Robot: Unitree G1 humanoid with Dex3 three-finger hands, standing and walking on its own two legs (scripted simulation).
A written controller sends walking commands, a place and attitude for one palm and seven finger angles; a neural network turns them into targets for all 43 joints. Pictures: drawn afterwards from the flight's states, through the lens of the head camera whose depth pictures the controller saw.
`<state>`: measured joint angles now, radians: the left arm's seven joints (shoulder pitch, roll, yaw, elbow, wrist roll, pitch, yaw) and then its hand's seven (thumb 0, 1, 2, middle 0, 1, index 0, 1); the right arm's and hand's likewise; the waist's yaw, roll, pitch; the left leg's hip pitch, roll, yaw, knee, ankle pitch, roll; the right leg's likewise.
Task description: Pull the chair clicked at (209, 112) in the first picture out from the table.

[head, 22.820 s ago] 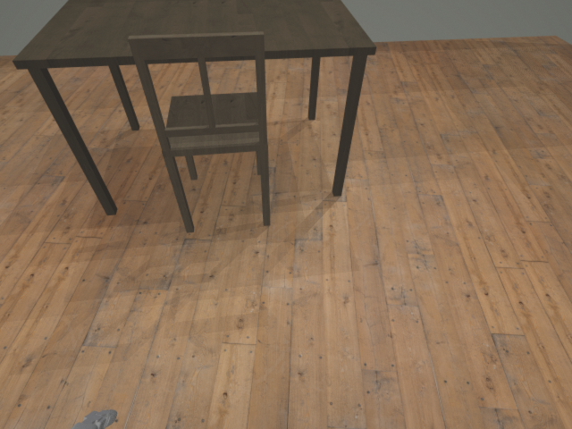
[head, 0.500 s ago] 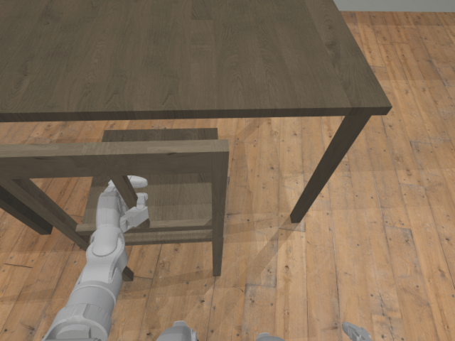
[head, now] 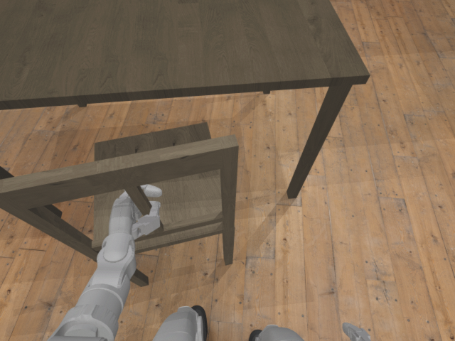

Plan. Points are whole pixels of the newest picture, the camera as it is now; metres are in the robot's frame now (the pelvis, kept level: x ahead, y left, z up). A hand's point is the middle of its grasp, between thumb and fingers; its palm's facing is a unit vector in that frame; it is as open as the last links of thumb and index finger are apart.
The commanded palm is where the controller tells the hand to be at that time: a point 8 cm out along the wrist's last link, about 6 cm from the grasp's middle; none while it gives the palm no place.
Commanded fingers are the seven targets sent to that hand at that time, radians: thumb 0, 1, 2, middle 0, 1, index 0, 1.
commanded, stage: step backward, pulling the chair out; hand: left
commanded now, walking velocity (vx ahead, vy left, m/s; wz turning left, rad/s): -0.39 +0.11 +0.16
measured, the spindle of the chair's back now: (146, 209) +0.36 +0.18 -0.08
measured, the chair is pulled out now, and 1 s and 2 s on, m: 0.15 0.24 0.44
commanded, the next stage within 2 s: none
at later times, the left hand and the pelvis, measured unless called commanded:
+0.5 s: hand (160, 242) +0.29 +0.14 -0.06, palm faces +0.05 -0.98 -0.19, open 5.2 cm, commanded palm +0.26 +0.18 -0.06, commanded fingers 0.00 0.90 0.90 -0.50 -1.45 -0.50 -1.45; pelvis -0.06 -0.01 -0.01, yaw +0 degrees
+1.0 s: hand (160, 262) +0.25 +0.13 -0.06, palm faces +0.01 -0.98 -0.19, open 5.3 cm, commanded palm +0.21 +0.18 -0.06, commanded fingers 0.00 0.90 0.90 -0.50 -1.45 -0.50 -1.45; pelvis -0.11 +0.00 +0.01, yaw +4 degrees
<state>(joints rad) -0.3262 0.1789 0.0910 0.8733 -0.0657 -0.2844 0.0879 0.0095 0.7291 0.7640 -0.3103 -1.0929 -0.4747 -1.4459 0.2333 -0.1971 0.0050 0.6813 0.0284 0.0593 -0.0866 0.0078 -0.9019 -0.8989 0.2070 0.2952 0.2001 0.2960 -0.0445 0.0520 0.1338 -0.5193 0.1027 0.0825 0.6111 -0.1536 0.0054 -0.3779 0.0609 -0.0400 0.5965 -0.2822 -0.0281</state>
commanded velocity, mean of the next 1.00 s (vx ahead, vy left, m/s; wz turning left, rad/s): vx -0.38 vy -0.01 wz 0.10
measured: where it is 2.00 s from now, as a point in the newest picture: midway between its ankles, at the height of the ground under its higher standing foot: outside the picture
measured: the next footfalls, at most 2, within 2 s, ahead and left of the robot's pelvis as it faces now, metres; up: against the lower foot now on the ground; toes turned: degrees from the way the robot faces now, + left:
right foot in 0.46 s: +0.00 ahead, -0.14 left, +0.00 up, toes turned -1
left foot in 0.86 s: -0.08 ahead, +0.16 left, +0.00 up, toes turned +6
